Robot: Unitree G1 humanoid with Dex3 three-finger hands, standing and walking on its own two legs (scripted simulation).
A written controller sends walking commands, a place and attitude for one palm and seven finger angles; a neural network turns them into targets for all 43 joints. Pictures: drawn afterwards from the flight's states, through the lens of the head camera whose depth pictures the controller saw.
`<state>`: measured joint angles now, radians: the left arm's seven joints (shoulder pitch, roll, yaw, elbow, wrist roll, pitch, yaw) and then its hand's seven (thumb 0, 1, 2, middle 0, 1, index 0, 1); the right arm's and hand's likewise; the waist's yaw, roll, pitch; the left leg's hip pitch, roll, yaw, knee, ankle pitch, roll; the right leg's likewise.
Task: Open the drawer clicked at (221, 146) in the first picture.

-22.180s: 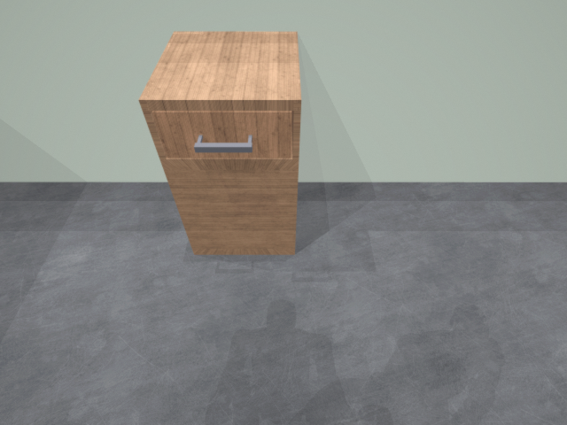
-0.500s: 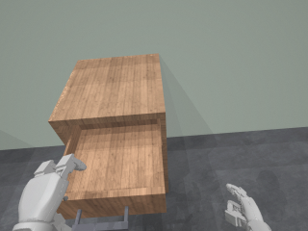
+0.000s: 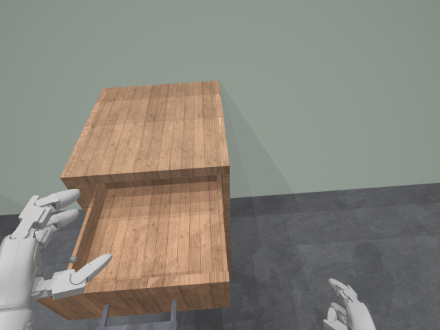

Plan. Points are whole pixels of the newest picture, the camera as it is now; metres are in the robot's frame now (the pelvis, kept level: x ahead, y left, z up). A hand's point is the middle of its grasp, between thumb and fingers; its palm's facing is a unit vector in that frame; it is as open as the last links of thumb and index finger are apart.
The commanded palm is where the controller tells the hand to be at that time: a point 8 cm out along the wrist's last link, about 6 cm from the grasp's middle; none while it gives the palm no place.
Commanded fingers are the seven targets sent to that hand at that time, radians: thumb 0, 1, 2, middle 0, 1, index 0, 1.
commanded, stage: draw the hand back to the body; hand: left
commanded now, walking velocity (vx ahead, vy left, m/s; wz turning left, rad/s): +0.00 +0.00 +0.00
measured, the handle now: (138, 319) +0.17 +0.20 -0.14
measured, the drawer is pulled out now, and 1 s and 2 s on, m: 0.28 0.28 0.28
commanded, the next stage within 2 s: step back with the hand held close in 0.46 s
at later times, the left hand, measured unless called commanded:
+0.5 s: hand (74, 245) +0.19 +0.22 +0.15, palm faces +0.35 -0.84 -0.41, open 7.5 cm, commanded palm +0.14 +0.26 +0.18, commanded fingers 0.00 0.90 0.90 -0.20 -0.30 -0.20 -0.30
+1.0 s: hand (61, 260) +0.17 +0.23 +0.15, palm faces +0.23 -0.81 -0.53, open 7.4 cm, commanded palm +0.10 +0.28 +0.18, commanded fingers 0.00 0.90 0.90 -0.20 -0.30 -0.20 -0.30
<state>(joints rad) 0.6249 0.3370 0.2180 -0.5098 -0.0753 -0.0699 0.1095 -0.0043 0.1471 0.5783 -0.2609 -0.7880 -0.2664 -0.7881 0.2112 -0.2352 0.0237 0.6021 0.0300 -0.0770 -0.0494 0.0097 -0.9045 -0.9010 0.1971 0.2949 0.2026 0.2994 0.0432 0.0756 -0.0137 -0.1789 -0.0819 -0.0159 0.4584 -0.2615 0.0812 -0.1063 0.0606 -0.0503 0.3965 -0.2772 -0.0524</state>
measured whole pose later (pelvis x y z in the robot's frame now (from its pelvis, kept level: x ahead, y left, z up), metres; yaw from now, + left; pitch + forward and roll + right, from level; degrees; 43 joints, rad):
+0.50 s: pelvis +0.01 -0.02 +0.00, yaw +0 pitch -1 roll -1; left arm 0.57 0.35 0.27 -0.49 -0.09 -0.07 0.10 0.01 0.85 0.88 -0.21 -0.33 -0.22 -0.33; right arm 0.18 -0.23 0.02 0.60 0.03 -0.05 -0.05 0.01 -0.90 -0.90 0.20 0.29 0.20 0.30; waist 0.06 0.07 -0.01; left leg -0.15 -0.07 -0.03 0.42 -0.25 0.06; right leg -0.07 0.08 -0.06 0.34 -0.26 -0.07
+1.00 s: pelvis -0.02 +0.00 +0.00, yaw +0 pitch +4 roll -1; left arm 0.70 0.44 0.37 -0.66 -0.07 -0.14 0.11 0.01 0.89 0.90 -0.21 -0.31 -0.22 -0.31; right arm 0.14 -0.24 -0.03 0.54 0.04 0.05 -0.05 0.01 -0.91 -0.90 0.20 0.29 0.20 0.30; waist 0.00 0.02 0.04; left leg -0.34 -0.08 -0.02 0.50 -0.23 0.08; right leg -0.26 0.06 -0.07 0.44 -0.25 -0.05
